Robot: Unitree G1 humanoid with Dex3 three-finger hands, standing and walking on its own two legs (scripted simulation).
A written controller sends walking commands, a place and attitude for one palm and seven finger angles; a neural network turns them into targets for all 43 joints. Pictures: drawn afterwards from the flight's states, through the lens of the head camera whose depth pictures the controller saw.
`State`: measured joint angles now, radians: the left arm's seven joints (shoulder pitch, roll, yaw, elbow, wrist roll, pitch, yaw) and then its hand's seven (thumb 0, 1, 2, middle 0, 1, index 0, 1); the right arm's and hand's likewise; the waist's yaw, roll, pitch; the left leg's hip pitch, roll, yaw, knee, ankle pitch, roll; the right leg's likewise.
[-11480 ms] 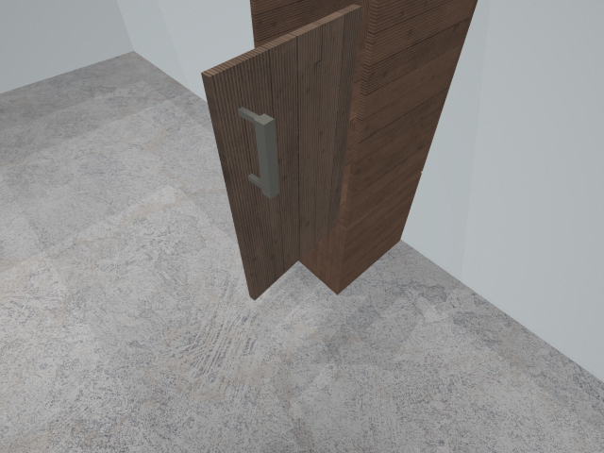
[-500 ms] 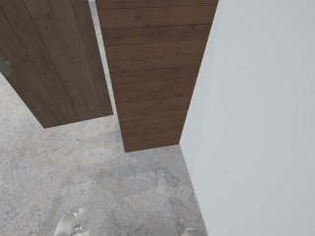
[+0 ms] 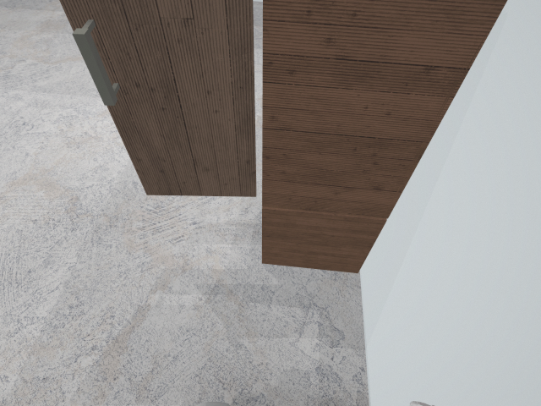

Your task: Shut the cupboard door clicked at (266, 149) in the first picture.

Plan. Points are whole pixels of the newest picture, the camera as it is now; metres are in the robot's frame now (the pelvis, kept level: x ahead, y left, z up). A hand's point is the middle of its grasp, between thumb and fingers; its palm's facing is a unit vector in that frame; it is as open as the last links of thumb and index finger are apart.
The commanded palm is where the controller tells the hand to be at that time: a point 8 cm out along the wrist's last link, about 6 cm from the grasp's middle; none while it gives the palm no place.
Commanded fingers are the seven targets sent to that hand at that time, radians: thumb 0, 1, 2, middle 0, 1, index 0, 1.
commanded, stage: take the last steps up to it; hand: left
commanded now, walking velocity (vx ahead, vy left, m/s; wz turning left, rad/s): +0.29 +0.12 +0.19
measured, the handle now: (100, 64) +0.67 +0.41 +0.11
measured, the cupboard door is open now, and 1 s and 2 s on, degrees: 96 96 96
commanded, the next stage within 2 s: come to a stop and stand still in 0.64 s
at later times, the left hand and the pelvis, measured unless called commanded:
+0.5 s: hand (168, 371) +0.18 +0.19 -0.16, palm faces +0.08 -0.98 -0.20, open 7.4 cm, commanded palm none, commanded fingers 0.00 0.90 0.90 -0.20 -0.30 -0.20 -0.30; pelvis +0.10 +0.01 -0.01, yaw +4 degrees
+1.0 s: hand (134, 369) +0.18 +0.26 -0.19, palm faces +0.14 -0.97 -0.18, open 7.4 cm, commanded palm none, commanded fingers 0.00 0.90 0.90 -0.20 -0.30 -0.20 -0.30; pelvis +0.21 +0.08 +0.00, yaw +4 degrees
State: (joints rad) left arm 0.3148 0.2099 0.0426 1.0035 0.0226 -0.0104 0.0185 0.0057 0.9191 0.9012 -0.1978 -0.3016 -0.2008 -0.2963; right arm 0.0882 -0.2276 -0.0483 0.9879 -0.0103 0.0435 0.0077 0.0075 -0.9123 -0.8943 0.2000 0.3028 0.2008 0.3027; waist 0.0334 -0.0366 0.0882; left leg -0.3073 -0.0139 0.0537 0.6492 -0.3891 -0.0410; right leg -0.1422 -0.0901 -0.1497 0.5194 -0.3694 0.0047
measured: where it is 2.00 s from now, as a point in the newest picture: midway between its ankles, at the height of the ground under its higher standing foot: outside the picture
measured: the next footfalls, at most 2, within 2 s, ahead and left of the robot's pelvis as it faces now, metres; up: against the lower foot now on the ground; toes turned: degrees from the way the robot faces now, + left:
left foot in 0.04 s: +0.04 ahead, +0.11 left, +0.00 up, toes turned +3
right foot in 0.44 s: +0.18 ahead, -0.10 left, +0.00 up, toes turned -3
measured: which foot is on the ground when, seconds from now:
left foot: up 0.00-0.02, down 0.04-0.44, up 0.46-0.78, down 0.80-1.00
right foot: down 0.00-0.04, up 0.06-0.42, down 0.44-0.82, up 0.84-1.00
